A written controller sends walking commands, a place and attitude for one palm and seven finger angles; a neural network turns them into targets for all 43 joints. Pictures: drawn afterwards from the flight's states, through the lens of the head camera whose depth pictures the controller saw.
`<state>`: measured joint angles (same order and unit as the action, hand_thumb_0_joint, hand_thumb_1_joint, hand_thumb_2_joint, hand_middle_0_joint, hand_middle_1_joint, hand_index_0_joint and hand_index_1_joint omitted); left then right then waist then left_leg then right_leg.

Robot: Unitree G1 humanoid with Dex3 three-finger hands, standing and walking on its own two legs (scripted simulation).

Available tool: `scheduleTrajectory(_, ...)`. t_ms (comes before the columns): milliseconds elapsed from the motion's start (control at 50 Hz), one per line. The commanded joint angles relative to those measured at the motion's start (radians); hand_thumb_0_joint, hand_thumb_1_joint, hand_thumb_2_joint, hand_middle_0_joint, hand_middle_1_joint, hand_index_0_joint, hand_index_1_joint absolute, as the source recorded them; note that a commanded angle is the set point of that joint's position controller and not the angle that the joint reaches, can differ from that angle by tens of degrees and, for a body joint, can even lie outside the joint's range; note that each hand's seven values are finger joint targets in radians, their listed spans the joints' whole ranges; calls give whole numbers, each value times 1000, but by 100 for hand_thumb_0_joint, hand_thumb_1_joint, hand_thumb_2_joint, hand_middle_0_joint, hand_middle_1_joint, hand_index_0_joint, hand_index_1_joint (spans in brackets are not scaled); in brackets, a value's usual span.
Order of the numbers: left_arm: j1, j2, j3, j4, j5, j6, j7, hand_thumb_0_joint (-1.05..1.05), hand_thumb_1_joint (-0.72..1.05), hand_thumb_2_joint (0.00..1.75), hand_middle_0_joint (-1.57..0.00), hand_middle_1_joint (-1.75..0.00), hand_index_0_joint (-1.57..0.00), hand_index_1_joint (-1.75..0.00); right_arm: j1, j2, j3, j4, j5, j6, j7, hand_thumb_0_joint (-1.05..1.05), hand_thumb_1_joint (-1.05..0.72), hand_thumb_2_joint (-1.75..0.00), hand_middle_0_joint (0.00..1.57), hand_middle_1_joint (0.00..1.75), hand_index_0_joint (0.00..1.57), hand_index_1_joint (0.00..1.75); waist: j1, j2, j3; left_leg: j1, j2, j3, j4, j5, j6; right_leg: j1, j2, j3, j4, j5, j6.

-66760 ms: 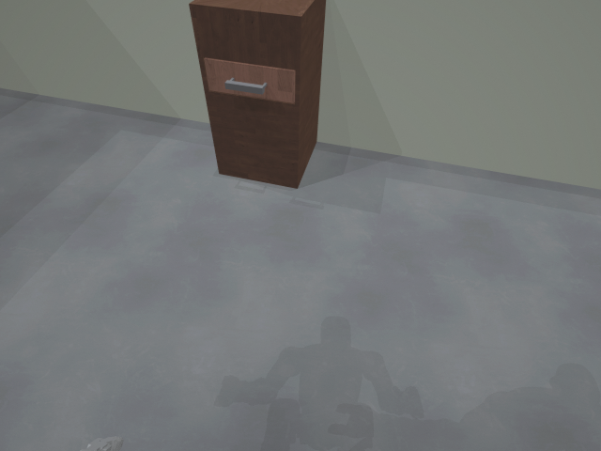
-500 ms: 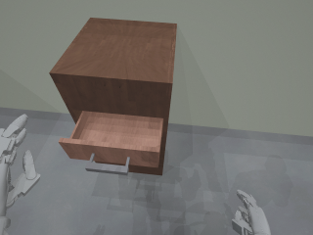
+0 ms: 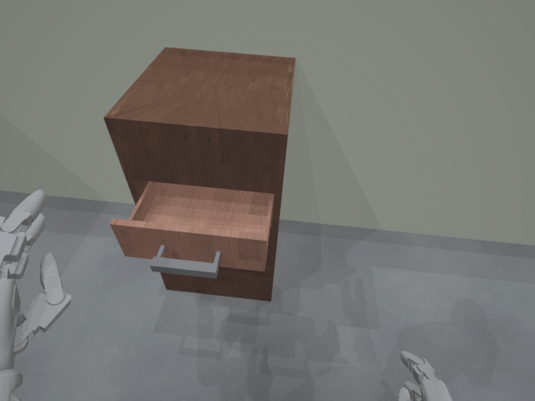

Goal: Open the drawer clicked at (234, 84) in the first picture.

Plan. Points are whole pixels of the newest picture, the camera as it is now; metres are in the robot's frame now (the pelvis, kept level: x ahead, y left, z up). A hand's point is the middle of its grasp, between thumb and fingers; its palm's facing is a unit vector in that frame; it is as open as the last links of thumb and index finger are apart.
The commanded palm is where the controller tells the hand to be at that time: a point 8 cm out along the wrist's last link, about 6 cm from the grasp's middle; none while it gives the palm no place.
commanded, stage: step back with the hand held close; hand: left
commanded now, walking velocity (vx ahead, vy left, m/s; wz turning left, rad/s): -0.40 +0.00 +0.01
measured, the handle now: (187, 259) +0.49 +0.21 -0.22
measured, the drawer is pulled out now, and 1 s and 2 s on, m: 0.16 0.16 0.16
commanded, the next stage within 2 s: stop stepping back and stand still in 0.24 s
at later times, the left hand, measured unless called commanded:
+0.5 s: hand out of the picture +0.08 +0.20 +0.16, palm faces +0.36 -0.81 -0.46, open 7.4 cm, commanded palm +0.02 +0.24 +0.19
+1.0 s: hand out of the picture +0.06 +0.19 +0.16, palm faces +0.34 -0.83 -0.45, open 7.4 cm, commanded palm -0.01 +0.24 +0.19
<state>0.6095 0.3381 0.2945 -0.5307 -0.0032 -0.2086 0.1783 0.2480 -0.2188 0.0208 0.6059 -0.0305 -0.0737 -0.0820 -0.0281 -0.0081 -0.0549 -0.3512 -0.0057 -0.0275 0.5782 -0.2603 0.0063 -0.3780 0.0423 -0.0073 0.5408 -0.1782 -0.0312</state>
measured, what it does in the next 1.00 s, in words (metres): walks backwards: right foot, then left foot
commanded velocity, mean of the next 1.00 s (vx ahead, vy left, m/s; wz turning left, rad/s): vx -0.05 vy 0.02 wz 0.01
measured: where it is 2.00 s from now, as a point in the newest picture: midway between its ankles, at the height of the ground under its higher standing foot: outside the picture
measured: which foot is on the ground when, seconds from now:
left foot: down 0.00-0.26, up 0.28-0.56, down 0.58-1.00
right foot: down 0.00-0.02, up 0.04-0.18, down 0.20-1.00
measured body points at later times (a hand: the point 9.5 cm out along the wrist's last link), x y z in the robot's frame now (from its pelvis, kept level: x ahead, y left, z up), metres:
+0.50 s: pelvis -0.12 -0.04 +0.02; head -0.13 -0.04 +0.47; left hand +0.05 +0.24 +0.19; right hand +0.04 -0.29 -0.06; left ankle -0.15 +0.11 -0.69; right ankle -0.07 -0.11 -0.73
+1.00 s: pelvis -0.14 -0.04 +0.01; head -0.13 -0.03 +0.46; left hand +0.04 +0.23 +0.19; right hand -0.01 -0.28 -0.09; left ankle -0.16 +0.08 -0.73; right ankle -0.07 -0.11 -0.73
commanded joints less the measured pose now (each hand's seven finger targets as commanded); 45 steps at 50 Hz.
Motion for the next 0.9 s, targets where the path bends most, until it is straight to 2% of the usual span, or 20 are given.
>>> scheduleTrajectory(0, -24, 210, 188, -273, -18, -81, 39, 0, 90, 90, -20, -30, -20, -30, -138, -98, -52, -162, -15, -80, -22, 0, -90, -90, 20, 30, 20, 30, 21, 208, -63, -140, 259, -203, -257, 186, 98, 149, 17, 26, 158, -209, 32)
scheduleTrajectory(40, -8, 195, 197, -261, -8, -87, 46, 0, 90, 90, -20, -30, -20, -30, -132, -102, -59, -152, -30, -105, -25, 0, -90, -90, 20, 30, 20, 30, 17, 255, -49, -334, 293, -234, -329, -83, 130, 238, 40, 43, 288, -294, 27)
scheduleTrajectory(100, 4, 160, 157, -278, -21, -68, 42, 0, 90, 90, -20, -30, -20, -30, -113, -118, -70, -113, -20, -119, -11, 0, -90, -90, 20, 30, 20, 30, 13, 225, -55, -179, 255, -170, -229, 50, 114, 157, 22, 28, 171, -259, 32)
scheduleTrajectory(180, -4, 155, 138, -256, -36, -62, 27, 0, 90, 90, -20, -30, -20, -30, -130, -133, -60, -77, -19, -133, 2, 0, -90, -90, 20, 30, 20, 30, 19, 170, -62, -71, 228, -186, -146, 142, 90, 156, -2, 38, -91, -133, 27)
scheduleTrajectory(200, -29, 185, 158, -261, -30, -66, 25, 0, 90, 90, -20, -30, -20, -30, -141, -135, -61, -83, -14, -126, 4, 0, -90, -90, 20, 30, 20, 30, 19, 101, -57, -81, 190, -137, -73, 105, 66, 151, -57, 88, -157, 1, 7)
scheduleTrajectory(220, -50, 212, 166, -253, -23, -61, 29, 0, 90, 90, -20, -30, -20, -30, -151, -123, -71, -92, -7, -115, 5, 0, -90, -90, 20, 30, 20, 30, 11, -92, -84, -151, 82, -37, 66, -117, 5, 119, -193, 300, -235, 8, -39)
scheduleTrajectory(240, -45, 211, 155, -211, -31, -54, 20, 0, 90, 90, -20, -30, -20, -30, -166, -118, -88, -113, 46, -110, 22, 0, -90, -90, 20, 30, 20, 30, 19, -168, -72, -185, -40, 23, 320, -217, -30, 40, -382, 547, -352, -84, -98)
scheduleTrajectory(260, 5, 219, 162, -156, -32, -38, 24, 0, 90, 90, -20, -30, -20, -30, -193, -109, -94, -100, 41, -93, 39, 0, -90, -90, 20, 30, 20, 30, 41, -94, -63, -217, -31, -73, 508, -207, -33, 67, -422, 522, -364, -151, -121)
scheduleTrajectory(340, 8, 230, 181, -143, -15, -65, 16, 0, 90, 90, -20, -30, -20, -30, -193, -45, -45, -127, 28, -29, 17, 0, -90, -90, 20, 30, 20, 30, 1, -139, -54, -192, 8, -12, 472, -131, -60, 66, -264, 253, -269, 25, -116)
scheduleTrajectory(400, -29, 213, 155, -140, -11, -66, 33, 0, 90, 90, -20, -30, -20, -30, -176, -66, -46, -137, 21, -27, -10, 0, -90, -90, 20, 30, 20, 30, 4, -139, -43, -56, -14, 49, 258, -186, -20, 33, -241, 264, -341, -258, -88)
scheduleTrajectory(460, -42, 188, 128, -166, 9, -51, 36, 0, 90, 90, -20, -30, -20, -30, -127, -87, -52, -127, 5, -36, -18, 0, -90, -90, 20, 30, 20, 30, 0, -131, -66, 70, -18, 65, -4, -182, 13, 65, -242, 281, -354, -320, -72)
scheduleTrajectory(500, -38, 190, 129, -197, 8, -57, 25, 0, 90, 90, -20, -30, -20, -30, -103, -102, -53, -130, 10, -49, -12, 0, -90, -90, 20, 30, 20, 30, -9, -38, -85, 155, -5, 73, -232, -95, 32, 129, -179, 219, -273, -208, -29)
scheduleTrajectory(560, -46, 211, 151, -242, -12, -77, 10, 0, 90, 90, -20, -30, -20, -30, -103, -123, -62, -157, 29, -71, -1, 0, -90, -90, 20, 30, 20, 30, 10, 184, -57, 164, 210, -145, -315, 83, 97, 108, -34, 76, 3, -27, 41)
scheduleTrajectory(580, -26, 222, 170, -235, -14, -72, 4, 0, 90, 90, -20, -30, -20, -30, -94, -123, -69, -152, 38, -79, 9, 0, -90, -90, 20, 30, 20, 30, 16, 150, -76, 203, 238, -136, -282, 157, 92, 70, -19, 44, 46, -51, 50)
scheduleTrajectory(620, -20, 245, 212, -257, -24, -57, 5, 0, 90, 90, -20, -30, -20, -30, -121, -96, -56, -132, 30, -84, 4, 0, -90, -90, 20, 30, 20, 30, 13, 253, -16, 68, 227, -98, -337, -53, 82, 72, -29, 20, 68, -120, 49)
scheduleTrajectory(640, -39, 215, 182, -277, -14, -53, 9, 0, 90, 90, -20, -30, -20, -30, -125, -95, -52, -137, 26, -89, 3, 0, -90, -90, 20, 30, 20, 30, 6, 228, 53, -51, 221, -102, -350, -111, 80, 134, -28, 7, 68, -100, 47)
scheduleTrajectory(720, -104, 182, 141, -204, -12, -38, 4, 0, 90, 90, -20, -30, -20, -30, -118, -122, -57, -115, 35, -109, 7, 0, -90, -90, 20, 30, 20, 30, 3, 82, 138, -153, 140, -11, -269, -275, 55, 203, -31, 83, -60, -125, 36)
scheduleTrajectory(760, -121, 169, 126, -156, -2, -37, 4, 0, 90, 90, -20, -30, -20, -30, -110, -118, -54, -112, 30, -106, 10, 0, -90, -90, 20, 30, 20, 30, 2, 25, 158, -138, 71, 21, -176, -356, 46, 123, -71, 213, -197, -350, 17)
scheduleTrajectory(820, -128, 208, 151, -147, 11, -52, 10, 0, 90, 90, -20, -30, -20, -30, -93, -106, -69, -106, 29, -82, 28, 0, -90, -90, 20, 30, 20, 30, -1, -157, 79, -44, -7, 81, 128, -239, 24, 60, -245, 505, -441, -599, -17)
scheduleTrajectory(880, -79, 220, 175, -189, 7, -67, 14, 0, 90, 90, -20, -30, -20, -30, -89, -83, -56, -113, 23, -64, 37, 0, -90, -90, 20, 30, 20, 30, -9, -148, -46, 44, 14, 46, -35, -184, 30, 173, -252, 339, -346, -351, -56)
